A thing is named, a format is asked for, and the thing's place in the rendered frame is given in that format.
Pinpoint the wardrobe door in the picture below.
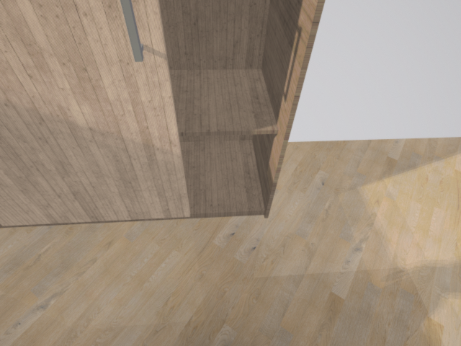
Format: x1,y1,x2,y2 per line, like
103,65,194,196
0,0,190,226

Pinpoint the handle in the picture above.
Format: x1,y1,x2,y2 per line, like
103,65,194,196
120,0,143,62

